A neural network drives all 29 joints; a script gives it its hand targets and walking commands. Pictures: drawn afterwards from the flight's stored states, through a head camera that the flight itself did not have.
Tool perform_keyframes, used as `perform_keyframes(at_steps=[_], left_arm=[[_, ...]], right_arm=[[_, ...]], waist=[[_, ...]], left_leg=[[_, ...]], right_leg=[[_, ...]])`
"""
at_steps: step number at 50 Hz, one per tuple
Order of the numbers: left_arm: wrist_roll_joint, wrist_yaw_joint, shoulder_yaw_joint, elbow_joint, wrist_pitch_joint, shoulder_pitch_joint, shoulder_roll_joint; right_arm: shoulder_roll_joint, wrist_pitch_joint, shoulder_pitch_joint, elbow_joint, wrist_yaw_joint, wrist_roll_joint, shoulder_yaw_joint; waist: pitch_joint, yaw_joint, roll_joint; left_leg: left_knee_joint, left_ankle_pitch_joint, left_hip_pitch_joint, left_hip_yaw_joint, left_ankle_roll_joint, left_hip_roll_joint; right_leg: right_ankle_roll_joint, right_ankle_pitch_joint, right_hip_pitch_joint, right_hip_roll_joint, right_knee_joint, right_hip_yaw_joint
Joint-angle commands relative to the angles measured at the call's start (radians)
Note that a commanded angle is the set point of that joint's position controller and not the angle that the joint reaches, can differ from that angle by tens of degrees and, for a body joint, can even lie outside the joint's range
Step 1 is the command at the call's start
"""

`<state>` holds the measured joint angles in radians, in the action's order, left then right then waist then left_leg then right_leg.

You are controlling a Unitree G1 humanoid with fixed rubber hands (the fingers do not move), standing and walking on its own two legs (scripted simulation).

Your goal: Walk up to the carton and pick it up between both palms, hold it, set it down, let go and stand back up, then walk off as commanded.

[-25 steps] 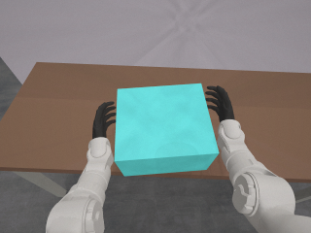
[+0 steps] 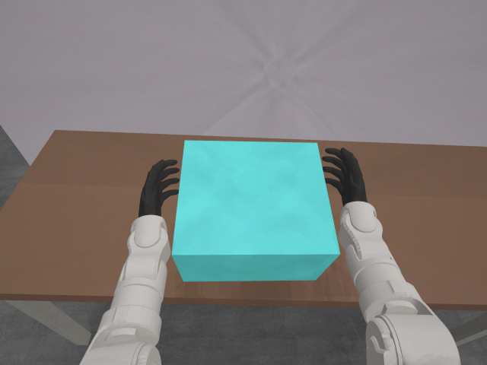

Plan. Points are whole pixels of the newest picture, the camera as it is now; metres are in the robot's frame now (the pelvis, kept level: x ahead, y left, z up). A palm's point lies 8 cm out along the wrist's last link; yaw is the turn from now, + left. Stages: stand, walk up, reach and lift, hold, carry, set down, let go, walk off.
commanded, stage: reach and lift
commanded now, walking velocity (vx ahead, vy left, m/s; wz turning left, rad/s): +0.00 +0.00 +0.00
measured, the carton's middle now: (251, 211) +0.38 -0.01 +0.01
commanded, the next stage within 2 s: hold in 1.90 s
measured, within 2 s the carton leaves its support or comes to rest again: neither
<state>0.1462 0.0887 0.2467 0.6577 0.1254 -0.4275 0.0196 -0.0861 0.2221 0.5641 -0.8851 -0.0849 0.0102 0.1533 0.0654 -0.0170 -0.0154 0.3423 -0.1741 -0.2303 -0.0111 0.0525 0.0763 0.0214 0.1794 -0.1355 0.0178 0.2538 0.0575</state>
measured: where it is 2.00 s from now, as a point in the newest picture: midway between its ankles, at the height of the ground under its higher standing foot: outside the picture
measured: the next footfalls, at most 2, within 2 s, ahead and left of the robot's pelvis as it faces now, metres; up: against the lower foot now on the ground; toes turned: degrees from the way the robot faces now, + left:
none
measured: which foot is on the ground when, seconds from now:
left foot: down 0.00-1.00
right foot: down 0.00-1.00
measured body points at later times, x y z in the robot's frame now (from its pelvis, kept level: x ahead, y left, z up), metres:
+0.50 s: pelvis -0.04 +0.00 +0.00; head -0.06 +0.04 +0.45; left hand +0.34 +0.17 +0.13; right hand +0.35 -0.17 +0.13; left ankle +0.00 +0.15 -0.75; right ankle -0.04 -0.13 -0.75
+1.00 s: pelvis -0.03 +0.01 +0.00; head -0.05 +0.04 +0.45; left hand +0.35 +0.18 +0.15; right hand +0.35 -0.16 +0.14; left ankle +0.00 +0.15 -0.75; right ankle -0.04 -0.13 -0.75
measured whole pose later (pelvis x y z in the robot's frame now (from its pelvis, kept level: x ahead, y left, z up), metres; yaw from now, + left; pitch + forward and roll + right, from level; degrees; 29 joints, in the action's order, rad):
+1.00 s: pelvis -0.03 +0.01 +0.00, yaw +1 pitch -5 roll -1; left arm 0.33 -0.07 0.29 0.19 -0.49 -0.52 0.02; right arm -0.03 -0.09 0.59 -0.65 -0.10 0.03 0.18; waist -0.02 -0.06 -0.08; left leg 0.29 -0.13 -0.07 -0.01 0.03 0.05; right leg 0.03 0.16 0.01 0.05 0.24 0.07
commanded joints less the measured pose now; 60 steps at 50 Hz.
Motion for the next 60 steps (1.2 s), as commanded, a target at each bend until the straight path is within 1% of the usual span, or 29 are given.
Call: perform_keyframes(at_steps=[1, 2, 5, 7, 9, 10, 11, 12, 13, 17, 21, 24, 25, 27, 28, 32, 37, 39, 40, 42, 44, 47, 48, 49, 50, 53, 56, 57, 60], left_arm=[[0.04, -0.162, -0.43, -0.265, -0.123, -0.477, 0.555], [0.025, -0.168, -0.452, -0.325, -0.145, -0.492, 0.56], [0.024, -0.18, -0.468, -0.427, -0.234, -0.497, 0.552], [0.059, -0.198, -0.403, -0.314, -0.297, -0.43, 0.513], [0.063, -0.212, -0.406, -0.342, -0.327, -0.502, 0.527], [0.064, -0.228, -0.4, -0.364, -0.346, -0.481, 0.527], [0.034, -0.226, -0.428, -0.41, -0.338, -0.541, 0.55], [0.009, -0.214, -0.479, -0.453, -0.332, -0.563, 0.568], [0.019, -0.212, -0.463, -0.43, -0.332, -0.579, 0.562], [0.062, -0.218, -0.426, -0.36, -0.41, -0.545, 0.519], [0.117, -0.261, -0.296, -0.331, -0.483, -0.545, 0.439], [0.1, -0.254, -0.33, -0.379, -0.495, -0.562, 0.493], [0.072, -0.249, -0.371, -0.452, -0.496, -0.566, 0.495], [0.083, -0.247, -0.364, -0.401, -0.494, -0.512, 0.487], [0.069, -0.259, -0.364, -0.421, -0.508, -0.539, 0.467], [0.118, -0.289, -0.296, -0.369, -0.558, -0.552, 0.439], [0.055, -0.282, -0.369, -0.464, -0.551, -0.592, 0.476], [0.066, -0.278, -0.372, -0.485, -0.549, -0.623, 0.477], [0.091, -0.284, -0.341, -0.394, -0.565, -0.597, 0.441], [0.093, -0.293, -0.334, -0.429, -0.596, -0.574, 0.446], [0.091, -0.3, -0.317, -0.382, -0.603, -0.546, 0.43], [0.064, -0.296, -0.392, -0.565, -0.591, -0.534, 0.476], [0.067, -0.299, -0.39, -0.569, -0.6, -0.492, 0.466], [0.06, -0.301, -0.398, -0.559, -0.599, -0.486, 0.463], [0.077, -0.307, -0.391, -0.559, -0.617, -0.446, 0.437], [0.081, -0.321, -0.372, -0.594, -0.644, -0.445, 0.408], [0.094, -0.322, -0.335, -0.573, -0.661, -0.492, 0.397], [0.081, -0.316, -0.36, -0.6, -0.652, -0.572, 0.4], [0.066, -0.296, -0.403, -0.629, -0.64, -0.54, 0.431]], right_arm=[[0.62, -0.068, 0.434, 0.257, 0.093, 0.026, -0.483], [0.577, -0.074, 0.436, 0.287, 0.097, 0.032, -0.458], [0.555, -0.122, 0.463, 0.383, 0.095, 0.07, -0.465], [0.514, -0.161, 0.487, 0.361, 0.107, 0.03, -0.423], [0.518, -0.17, 0.52, 0.322, 0.121, 0.019, -0.358], [0.544, -0.172, 0.531, 0.397, 0.115, 0.035, -0.406], [0.562, -0.161, 0.56, 0.405, 0.119, 0.03, -0.383], [0.569, -0.153, 0.603, 0.446, 0.123, 0.048, -0.412], [0.566, -0.152, 0.602, 0.43, 0.12, 0.035, -0.386], [0.507, -0.202, 0.551, 0.312, 0.134, 0.012, -0.287], [0.487, -0.238, 0.587, 0.299, 0.136, -0.029, -0.228], [0.5, -0.222, 0.616, 0.327, 0.137, -0.005, -0.235], [0.513, -0.214, 0.657, 0.403, 0.14, 0.029, -0.299], [0.507, -0.204, 0.661, 0.407, 0.128, 0.026, -0.307], [0.506, -0.216, 0.657, 0.419, 0.115, 0.031, -0.323], [0.501, -0.243, 0.634, 0.353, 0.116, -0.003, -0.267], [0.513, -0.209, 0.723, 0.513, 0.111, 0.037, -0.336], [0.512, -0.216, 0.715, 0.481, 0.112, 0.042, -0.326], [0.478, -0.235, 0.678, 0.39, 0.112, 0.018, -0.278], [0.469, -0.237, 0.64, 0.406, 0.115, 0.021, -0.262], [0.453, -0.242, 0.653, 0.409, 0.112, 0.005, -0.263], [0.48, -0.229, 0.565, 0.449, 0.096, 0.068, -0.335], [0.476, -0.22, 0.622, 0.536, 0.088, 0.097, -0.379], [0.465, -0.233, 0.593, 0.538, 0.074, 0.11, -0.394], [0.457, -0.248, 0.586, 0.556, 0.068, 0.125, -0.43], [0.445, -0.268, 0.542, 0.563, 0.055, 0.123, -0.427], [0.432, -0.286, 0.597, 0.523, 0.074, 0.105, -0.376], [0.433, -0.28, 0.61, 0.516, 0.081, 0.101, -0.373], [0.459, -0.265, 0.585, 0.534, 0.079, 0.106, -0.405]], waist=[[0.285, 0.01, 0.006], [0.313, -0.033, 0.0], [0.315, -0.024, 0.012], [0.164, 0.006, -0.059], [0.164, -0.03, -0.032], [0.214, -0.012, -0.05], [0.291, -0.039, -0.039], [0.365, -0.023, -0.016], [0.348, -0.047, 0.005], [0.182, -0.056, 0.056], [0.098, -0.044, -0.022], [0.189, -0.043, 0.025], [0.274, -0.009, 0.038], [0.264, -0.027, 0.028], [0.247, -0.037, -0.021], [0.105, -0.037, -0.027], [0.273, -0.035, -0.02], [0.266, -0.044, 0.008], [0.147, -0.055, 0.029], [0.161, -0.058, 0.036], [0.161, -0.05, -0.004], [0.274, -0.083, 0.04], [0.329, -0.052, 0.034], [0.306, -0.085, 0.036], [0.275, -0.054, 0.023], [0.17, -0.061, 0.002], [0.084, -0.03, 0.007], [0.101, -0.055, 0.031], [0.203, -0.063, 0.015]], left_leg=[[0.021, 0.521, 0.258, -0.021, 0.009, -0.119], [0.034, 0.554, 0.297, -0.01, 0.011, -0.117], [0.029, 0.554, 0.342, -0.006, 0.015, -0.122], [-0.012, 0.382, 0.266, -0.015, -0.02, -0.134], [-0.038, 0.305, 0.263, -0.02, -0.014, -0.128], [-0.041, 0.3, 0.277, -0.028, -0.027, -0.129], [-0.028, 0.327, 0.268, -0.023, -0.016, -0.128], [-0.015, 0.38, 0.294, -0.013, -0.007, -0.127], [-0.014, 0.34, 0.294, -0.017, -0.009, -0.132], [-0.071, 0.169, 0.294, -0.028, -0.011, -0.116], [-0.126, 0.032, 0.244, -0.057, -0.043, -0.12], [-0.101, 0.131, 0.308, -0.052, -0.017, -0.117], [-0.076, 0.218, 0.338, -0.05, -0.02, -0.122], [-0.045, 0.269, 0.333, -0.049, -0.018, -0.13], [-0.054, 0.253, 0.331, -0.054, -0.03, -0.133], [-0.108, 0.075, 0.262, -0.064, -0.042, -0.121], [-0.047, 0.233, 0.328, -0.056, -0.029, -0.125], [-0.044, 0.236, 0.339, -0.053, -0.024, -0.122], [-0.067, 0.144, 0.311, -0.057, -0.032, -0.115], [-0.08, 0.12, 0.313, -0.067, -0.024, -0.109], [-0.085, 0.131, 0.296, -0.065, -0.033, -0.112], [-0.019, 0.394, 0.39, -0.049, 0.002, -0.114], [0.014, 0.493, 0.417, -0.048, 0.006, -0.119], [0.017, 0.502, 0.425, -0.04, 0.008, -0.122], [0.007, 0.493, 0.402, -0.043, -0.002, -0.125], [-0.012, 0.393, 0.353, -0.061, -0.005, -0.13], [-0.049, 0.29, 0.302, -0.058, -0.018, -0.126], [-0.051, 0.236, 0.312, -0.059, -0.015, -0.117], [-0.023, 0.364, 0.357, -0.046, -0.007, -0.114]], right_leg=[[0.026, -0.594, 0.191, -0.057, 0.043, 0.016], [0.02, -0.571, 0.178, -0.063, 0.037, 0.024], [0.012, -0.488, 0.134, -0.068, 0.008, 0.038], [0.013, -0.339, 0.104, -0.063, -0.016, 0.028], [0.021, -0.247, 0.071, -0.056, -0.024, 0.026], [0.026, -0.249, 0.084, -0.053, -0.012, 0.022], [0.018, -0.262, 0.096, -0.061, 0.003, 0.033], [0.008, -0.307, 0.12, -0.064, 0.0, 0.028], [0.007, -0.279, 0.101, -0.057, 0.005, 0.029], [-0.006, -0.058, 0.02, -0.057, -0.045, 0.051], [0.004, 0.042, 0.036, -0.047, -0.067, 0.045], [0.004, -0.051, 0.082, -0.058, -0.06, 0.059], [0.001, -0.126, 0.106, -0.057, -0.043, 0.044], [0.002, -0.225, 0.111, -0.052, -0.032, 0.053], [0.012, -0.225, 0.119, -0.057, -0.037, 0.05], [0.01, 0.001, 0.098, -0.049, -0.063, 0.047], [0.008, -0.171, 0.131, -0.058, -0.029, 0.057], [0.001, -0.153, 0.122, -0.066, -0.029, 0.071], [-0.001, -0.04, 0.074, -0.053, -0.052, 0.06], [-0.004, -0.016, 0.082, -0.056, -0.055, 0.069], [0.003, -0.044, 0.091, -0.052, -0.055, 0.062], [0.004, -0.296, 0.177, -0.059, -0.016, 0.069], [0.01, -0.376, 0.195, -0.077, -0.001, 0.067], [0.009, -0.415, 0.213, -0.072, -0.007, 0.059], [0.015, -0.423, 0.228, -0.073, -0.005, 0.054], [0.022, -0.407, 0.229, -0.062, -0.006, 0.054], [0.015, -0.214, 0.169, -0.065, -0.024, 0.07], [0.008, -0.139, 0.145, -0.063, -0.026, 0.07], [0.015, -0.272, 0.177, -0.064, -0.01, 0.064]])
